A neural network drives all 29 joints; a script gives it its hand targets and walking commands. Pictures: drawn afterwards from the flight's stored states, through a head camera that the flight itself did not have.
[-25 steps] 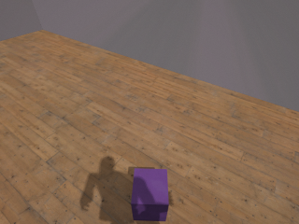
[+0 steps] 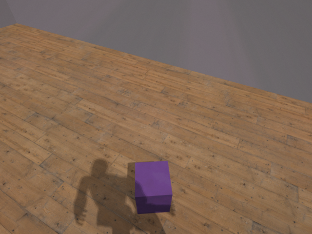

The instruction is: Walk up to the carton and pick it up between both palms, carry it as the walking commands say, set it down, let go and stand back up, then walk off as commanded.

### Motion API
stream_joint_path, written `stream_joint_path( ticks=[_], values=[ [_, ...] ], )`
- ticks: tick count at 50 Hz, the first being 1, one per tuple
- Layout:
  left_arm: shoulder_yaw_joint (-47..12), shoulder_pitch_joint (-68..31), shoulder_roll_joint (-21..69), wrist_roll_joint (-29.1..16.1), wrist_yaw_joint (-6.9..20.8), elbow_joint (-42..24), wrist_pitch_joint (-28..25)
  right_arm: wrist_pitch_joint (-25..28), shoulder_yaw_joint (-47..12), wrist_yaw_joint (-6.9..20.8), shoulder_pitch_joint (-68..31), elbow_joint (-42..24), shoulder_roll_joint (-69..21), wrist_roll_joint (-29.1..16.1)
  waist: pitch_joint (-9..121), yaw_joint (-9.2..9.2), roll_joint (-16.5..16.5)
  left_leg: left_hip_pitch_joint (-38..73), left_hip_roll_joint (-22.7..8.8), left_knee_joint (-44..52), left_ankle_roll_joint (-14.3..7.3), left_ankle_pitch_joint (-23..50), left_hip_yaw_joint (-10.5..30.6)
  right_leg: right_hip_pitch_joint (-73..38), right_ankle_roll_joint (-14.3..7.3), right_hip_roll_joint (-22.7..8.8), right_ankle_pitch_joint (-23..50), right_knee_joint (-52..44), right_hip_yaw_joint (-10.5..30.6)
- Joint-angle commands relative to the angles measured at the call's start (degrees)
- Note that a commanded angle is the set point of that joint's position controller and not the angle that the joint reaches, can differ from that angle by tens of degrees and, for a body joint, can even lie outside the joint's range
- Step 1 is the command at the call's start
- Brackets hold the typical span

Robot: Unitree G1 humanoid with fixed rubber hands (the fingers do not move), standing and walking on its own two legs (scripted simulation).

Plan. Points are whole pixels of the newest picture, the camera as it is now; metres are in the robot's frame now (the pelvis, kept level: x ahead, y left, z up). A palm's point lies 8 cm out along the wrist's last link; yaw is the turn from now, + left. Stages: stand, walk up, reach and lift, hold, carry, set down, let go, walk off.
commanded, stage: stand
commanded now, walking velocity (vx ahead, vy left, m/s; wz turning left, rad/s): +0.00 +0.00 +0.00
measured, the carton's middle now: (152, 187) +0.56 +0.09 -0.64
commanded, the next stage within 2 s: walk off in 0.52 s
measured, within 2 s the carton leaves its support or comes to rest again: neither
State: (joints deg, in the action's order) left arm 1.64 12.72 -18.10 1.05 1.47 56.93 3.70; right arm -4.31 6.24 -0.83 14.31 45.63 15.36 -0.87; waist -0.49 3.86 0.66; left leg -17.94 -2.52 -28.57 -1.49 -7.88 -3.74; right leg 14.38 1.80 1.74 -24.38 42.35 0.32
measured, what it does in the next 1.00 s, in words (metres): steps on the spot: right foot, then left foot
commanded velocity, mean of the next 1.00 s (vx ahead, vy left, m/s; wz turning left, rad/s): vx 0.00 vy -0.06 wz -0.19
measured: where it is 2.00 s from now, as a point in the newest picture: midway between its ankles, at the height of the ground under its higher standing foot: outside the picture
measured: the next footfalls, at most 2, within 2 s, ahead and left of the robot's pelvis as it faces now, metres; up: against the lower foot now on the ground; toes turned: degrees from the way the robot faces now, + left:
right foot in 0.04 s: +0.03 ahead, -0.11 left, +0.00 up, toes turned +3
left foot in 0.28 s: +0.03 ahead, +0.12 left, +0.00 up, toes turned +3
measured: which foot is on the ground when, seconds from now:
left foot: down 0.00-0.04, up 0.06-0.26, down 0.28-1.00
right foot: up 0.00-0.02, down 0.04-0.80, up 0.82-1.00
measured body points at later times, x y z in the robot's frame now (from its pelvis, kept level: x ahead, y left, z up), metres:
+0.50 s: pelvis -0.03 +0.02 +0.00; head -0.04 +0.02 +0.45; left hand -0.01 +0.30 -0.14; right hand +0.07 -0.25 -0.12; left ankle -0.01 +0.12 -0.73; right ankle -0.01 -0.11 -0.73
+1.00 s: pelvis -0.03 -0.02 +0.00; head -0.03 -0.02 +0.45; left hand +0.01 +0.26 -0.13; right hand +0.05 -0.30 -0.12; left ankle -0.01 +0.12 -0.73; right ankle -0.06 -0.15 -0.70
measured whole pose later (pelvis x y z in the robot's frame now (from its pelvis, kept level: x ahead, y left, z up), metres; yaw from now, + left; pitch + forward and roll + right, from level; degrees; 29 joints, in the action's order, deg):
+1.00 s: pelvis -0.03 -0.02 +0.00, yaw -3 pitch -2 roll -1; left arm 1.6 14.4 -16.9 1.1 1.0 56.0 3.6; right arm -2.3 6.3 -1.1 14.2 47.6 14.0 -0.9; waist -1.1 3.4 -0.6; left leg -12.3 -5.1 -28.4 0.9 -14.0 -3.9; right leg 16.7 0.5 0.3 -25.9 43.7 0.4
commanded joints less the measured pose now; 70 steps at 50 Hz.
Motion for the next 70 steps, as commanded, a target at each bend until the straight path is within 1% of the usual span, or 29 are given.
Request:
stream_joint_path(
  ticks=[1,2,3,4,5,6,9,12,14,16,18,24,36,37,40,42,43,45,49,52,53,54,55,56,57,58,60,64,70],
  values=[
    [0.07,8.97,-5.17,0.91,-1.15,-1.25,-2.14,0.37,-0.07,-0.29,-0.41,-0.76,7.23,2.08,-1.48,-1.52,-1.66,-7.48,-6.12,1.23,-0.41,-18.63,7.26,-5.86,-3.36,-6.92,1.36,-26.77,8.86],
    [0.41,8.22,-8.91,0.94,-1.15,-2.77,-2.13,0.68,-1.23,-0.23,1.07,-1.74,3.59,2.13,-0.87,-2.86,12.68,-10.76,0.09,-9.49,1.66,-21.46,0.95,-1.55,-5.49,-20.53,-13.11,-35.84,27.85],
    [0.88,4.12,-12.76,1.80,-1.42,-3.45,-2.18,0.68,0.00,-0.46,-4.33,-1.92,5.79,2.02,-5.19,-1.04,9.32,-7.47,1.52,-16.81,2.32,-19.40,7.41,13.16,-7.06,-22.19,-20.43,-38.98,28.95],
    [1.18,-0.56,-11.86,2.17,-2.00,-3.27,-2.48,0.62,-0.07,0.19,-3.14,-1.40,5.31,1.53,-7.95,-3.55,8.19,-0.40,1.28,-21.30,1.65,-15.79,9.62,19.52,-9.05,-19.50,-17.21,-38.01,25.29],
    [0.54,-5.41,-8.54,1.60,-2.10,-3.58,-3.12,0.52,-0.16,0.93,-0.36,0.34,4.85,1.35,-7.46,-6.59,6.19,0.17,2.44,-24.15,1.56,-12.87,7.83,17.48,-8.42,-15.19,-12.26,-36.58,19.88],
    [0.49,-6.55,-7.63,1.39,-2.21,-3.54,-3.35,0.41,0.11,0.94,2.15,1.94,4.78,1.44,-6.36,-7.41,6.63,-1.45,3.27,-26.37,1.90,-11.92,6.28,13.73,-7.89,-13.07,-7.53,-35.16,16.50],
    [0.05,-1.35,-6.16,1.43,-2.48,-2.12,-4.20,1.89,-0.45,0.18,-1.52,0.90,3.90,1.96,-2.43,-3.18,3.85,-3.26,0.64,-16.01,1.82,-14.64,5.43,0.49,-9.83,-12.64,10.15,-27.42,14.41],
    [-0.01,0.05,-6.97,1.56,-2.78,-1.79,-3.83,2.72,-1.29,-0.50,-0.72,1.30,2.46,1.03,0.01,-3.89,4.87,2.40,0.87,-1.77,0.48,-14.55,4.30,-3.08,-10.65,-12.95,24.87,-21.30,13.58],
    [0.07,2.21,-6.77,0.81,-2.52,-1.69,-3.79,3.48,-1.04,-0.88,2.95,2.57,4.48,2.01,-0.07,-4.97,0.81,14.12,-2.04,9.53,-0.52,0.26,6.69,4.08,-7.22,-10.69,22.49,-18.69,11.35],
    [0.22,2.42,-5.90,0.17,-1.99,-2.40,-3.94,4.24,-0.44,-0.64,-0.07,1.41,10.19,1.98,2.04,-2.63,-10.91,10.98,-11.18,12.02,-3.25,5.33,15.69,2.54,-3.61,-3.54,9.91,-16.31,3.19],
    [-0.35,1.96,-4.45,0.31,-1.98,-1.41,-3.56,4.16,-1.23,-0.21,-2.42,0.83,7.03,2.11,-0.07,-2.44,-8.67,5.22,-9.53,13.59,-2.63,-3.05,14.48,-1.58,-3.17,-3.50,11.09,-16.89,2.98],
    [-1.02,1.37,-3.13,0.54,-1.56,-0.45,-3.41,2.84,-1.55,-0.23,-1.45,1.27,4.81,1.82,-1.32,-3.92,-1.35,4.78,-3.89,11.07,-1.31,-8.42,10.26,-0.28,-3.55,-5.69,11.13,-21.35,7.11],
    [1.24,-0.11,-9.45,0.46,-2.09,-1.46,-4.52,4.18,0.18,-0.34,-2.71,0.26,9.59,2.29,-3.74,-4.73,-1.80,5.75,-4.21,9.43,-1.51,-10.76,9.69,3.92,-4.28,-5.96,5.64,-22.13,8.87],
    [0.01,1.01,-3.77,-0.11,-1.81,-0.65,-3.63,3.89,-0.69,-0.30,-2.79,0.13,5.73,2.05,-2.64,-4.81,-1.81,7.17,-5.30,9.09,-1.05,-9.69,9.86,5.02,-3.62,-4.94,8.54,-20.95,8.09],
    [0.62,2.46,-4.55,-0.23,-1.21,-0.83,-2.12,3.47,0.76,-0.92,-1.42,-0.03,10.87,2.18,-2.07,-4.96,-7.57,8.58,-12.78,11.96,-2.46,-11.32,14.80,6.94,-1.94,-2.39,9.83,-10.28,3.85],
    [1.75,2.78,-6.06,0.36,-0.74,-1.68,-1.47,3.42,1.69,-1.47,-1.45,-0.58,13.05,2.37,-1.30,-4.75,-11.18,8.69,-20.28,13.87,-7.06,-7.79,18.61,10.27,-1.18,-2.50,-0.30,4.23,0.66],
    [1.79,2.20,-5.19,0.60,-0.50,-2.32,-1.25,3.53,1.61,-1.65,-1.13,-0.63,12.08,2.45,-1.52,-5.00,-9.37,9.17,-22.59,13.76,-9.03,-2.54,18.85,13.01,-1.01,-3.35,-4.30,10.18,0.68],
    [1.74,1.43,-3.92,0.49,-0.27,-3.62,-0.73,3.39,1.70,-1.92,-1.63,-0.13,12.06,2.61,-2.85,-3.92,-8.17,8.18,-21.45,13.09,-8.43,1.61,14.60,14.02,-0.24,-4.94,-4.61,10.95,0.90],
    [1.18,0.81,-2.77,-0.15,0.67,-6.28,-0.04,2.75,1.95,-2.06,-1.86,0.11,13.35,3.09,-1.99,-4.47,-14.70,7.99,-18.32,9.31,-5.06,10.41,8.12,9.34,0.92,-3.94,-3.02,4.57,-2.18],
    [1.38,5.38,-2.71,-0.44,1.08,-6.80,-0.54,2.43,2.35,-2.03,-6.06,-0.73,14.47,2.74,0.59,-1.41,-16.54,6.64,-17.86,3.41,-1.82,11.46,3.87,1.51,0.13,-4.08,2.78,-8.02,-2.98],
    [1.66,8.41,-3.22,-0.05,1.17,-5.96,-0.97,2.30,2.12,-1.93,-6.86,-1.01,13.46,2.38,0.60,0.24,-12.47,2.68,-15.06,-4.33,0.36,5.83,1.11,-4.21,-0.60,-3.04,7.78,-14.74,-1.32],
    [2.14,10.14,-6.90,0.76,1.18,-5.96,-1.49,1.94,1.27,-1.60,-5.44,-1.09,10.23,2.30,-0.86,0.79,1.42,-3.59,-9.63,-19.09,2.67,-6.75,-4.12,-5.93,-1.97,-7.43,13.33,-24.94,8.73],
    [3.05,9.58,-13.85,0.43,1.11,-7.77,-1.91,1.14,-0.61,-1.56,-5.80,-3.29,4.76,3.00,-0.04,-0.51,18.44,-16.19,-0.79,-32.85,4.68,-31.83,-3.00,-7.43,-6.37,-17.60,31.71,-24.42,24.91],
    [4.06,10.50,-17.15,0.12,0.79,-8.04,-1.70,0.79,-0.92,-2.28,-11.70,-5.49,5.37,2.10,1.24,1.86,14.50,-11.91,-1.00,-38.09,3.49,-32.07,4.15,0.41,-12.16,-18.28,37.39,-24.55,25.36],
    [4.35,7.80,-16.35,0.66,0.30,-8.17,-1.38,1.07,-1.28,-2.41,-14.61,-6.75,5.73,1.51,-3.08,0.69,11.85,-12.27,-1.22,-38.91,3.07,-29.30,5.43,4.06,-13.82,-16.24,30.42,-25.65,25.94],
    [3.91,4.88,-12.12,0.31,-0.07,-8.27,-0.89,1.47,-0.58,-2.30,-13.67,-5.30,8.00,1.20,-5.57,-1.14,4.70,-12.81,-2.23,-39.96,3.42,-23.81,4.79,2.98,-12.24,-12.46,29.89,-24.20,20.51],
    [3.44,2.43,-9.57,-0.08,-0.61,-9.50,-0.58,1.66,-0.53,-2.08,-8.22,-1.95,7.37,1.80,-1.74,-2.38,6.47,-10.93,-1.94,-40.48,3.77,-20.16,3.20,-0.70,-11.61,-9.71,38.84,-19.73,17.44],
    [2.88,5.29,-7.73,0.17,-0.42,-9.38,-0.47,1.50,-0.47,-2.44,-11.64,-2.96,6.64,1.28,-3.52,-0.71,9.99,-9.63,1.04,-30.04,3.26,-21.52,2.90,-1.10,-12.22,-8.13,38.85,-19.89,22.43],
    [2.75,2.04,-7.78,0.93,0.01,-11.25,0.02,1.82,-0.58,-3.30,-6.19,-0.14,5.86,-0.40,-1.25,-3.19,11.51,2.36,3.50,-13.57,2.23,-19.04,4.67,4.24,-12.01,-7.07,33.58,-20.95,27.22]
  ],
)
